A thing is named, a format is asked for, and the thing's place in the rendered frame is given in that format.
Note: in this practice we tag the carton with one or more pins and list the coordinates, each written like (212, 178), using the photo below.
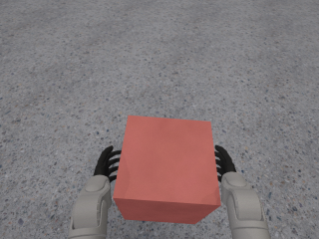
(167, 171)

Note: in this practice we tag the right robot forearm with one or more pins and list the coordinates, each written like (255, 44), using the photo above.
(245, 210)

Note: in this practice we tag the robot right hand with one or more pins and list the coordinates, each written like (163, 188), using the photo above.
(225, 162)

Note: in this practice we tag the left robot forearm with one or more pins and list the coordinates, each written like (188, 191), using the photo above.
(89, 217)

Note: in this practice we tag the robot left hand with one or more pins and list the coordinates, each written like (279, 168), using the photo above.
(104, 162)

